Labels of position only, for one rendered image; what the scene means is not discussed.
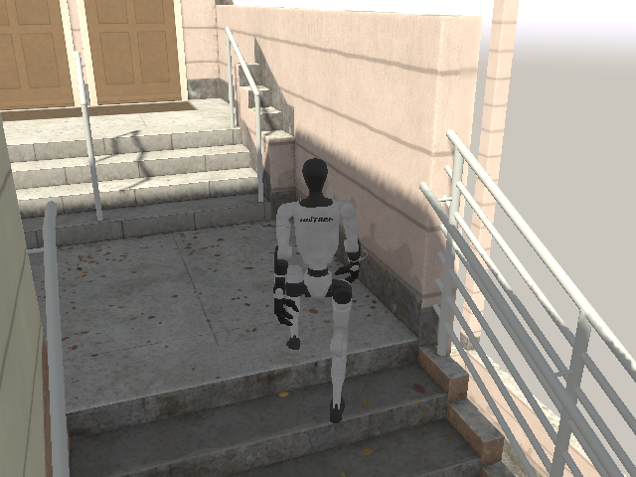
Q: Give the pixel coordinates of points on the stairs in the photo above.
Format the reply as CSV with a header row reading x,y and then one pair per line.
x,y
277,424
148,185

